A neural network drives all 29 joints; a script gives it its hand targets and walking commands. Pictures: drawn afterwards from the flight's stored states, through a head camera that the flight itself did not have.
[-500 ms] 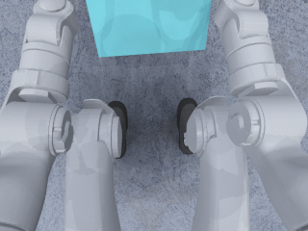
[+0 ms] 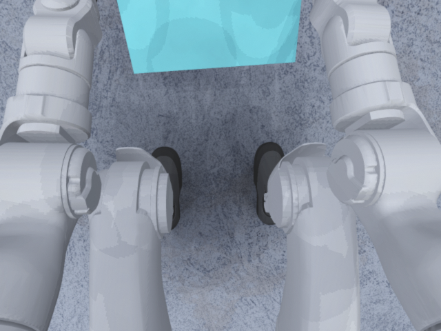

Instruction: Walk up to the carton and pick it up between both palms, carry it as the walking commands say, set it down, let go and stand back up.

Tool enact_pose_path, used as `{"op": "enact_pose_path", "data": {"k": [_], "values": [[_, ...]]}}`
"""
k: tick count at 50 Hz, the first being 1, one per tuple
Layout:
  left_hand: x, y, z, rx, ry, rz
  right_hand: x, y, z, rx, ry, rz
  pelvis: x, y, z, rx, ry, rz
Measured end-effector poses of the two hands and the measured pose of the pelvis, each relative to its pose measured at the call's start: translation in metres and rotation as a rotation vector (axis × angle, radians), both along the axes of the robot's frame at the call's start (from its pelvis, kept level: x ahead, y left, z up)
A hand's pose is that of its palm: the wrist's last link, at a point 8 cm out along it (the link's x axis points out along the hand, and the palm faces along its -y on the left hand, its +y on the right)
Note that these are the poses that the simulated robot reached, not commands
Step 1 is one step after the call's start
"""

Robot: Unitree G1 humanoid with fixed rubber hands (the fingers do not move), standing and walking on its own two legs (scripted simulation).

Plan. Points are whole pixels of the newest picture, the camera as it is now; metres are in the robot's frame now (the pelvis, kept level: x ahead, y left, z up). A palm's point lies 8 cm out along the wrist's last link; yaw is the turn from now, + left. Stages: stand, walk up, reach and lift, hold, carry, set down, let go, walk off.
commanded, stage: set down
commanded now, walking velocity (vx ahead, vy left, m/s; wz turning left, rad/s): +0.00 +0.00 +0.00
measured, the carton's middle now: out of the picture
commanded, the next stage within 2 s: none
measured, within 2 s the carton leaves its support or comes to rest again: rests again in 1.28 s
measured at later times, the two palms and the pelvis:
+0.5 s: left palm out of the picture +0.56 +0.17 -0.20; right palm out of the picture +0.57 -0.14 -0.18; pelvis +0.01 +0.00 -0.01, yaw +0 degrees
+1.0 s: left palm out of the picture +0.56 +0.17 -0.20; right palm out of the picture +0.58 -0.14 -0.18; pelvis +0.02 +0.00 -0.01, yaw +0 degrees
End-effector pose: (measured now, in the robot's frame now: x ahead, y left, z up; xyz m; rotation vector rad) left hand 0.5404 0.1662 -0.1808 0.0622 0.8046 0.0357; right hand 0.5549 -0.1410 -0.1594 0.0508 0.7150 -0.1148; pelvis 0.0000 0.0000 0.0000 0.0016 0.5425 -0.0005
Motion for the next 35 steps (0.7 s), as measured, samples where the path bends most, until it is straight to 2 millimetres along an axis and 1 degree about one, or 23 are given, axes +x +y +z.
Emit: {"op": "enact_pose_path", "data": {"k": [19, 35], "values": [[0.017, 0.002, -0.019, -0.052, -0.046, 0.012, 0.018, -0.001, -0.018, 0.043, -0.037, -0.006, 0.011, 0.000, -0.013, 0.000, 0.122, 0.002], [0.021, 0.001, -0.023, -0.073, -0.038, 0.031, 0.022, -0.003, -0.022, 0.043, -0.037, 0.013, 0.017, 0.000, -0.013, 0.000, 0.144, 0.002]]}}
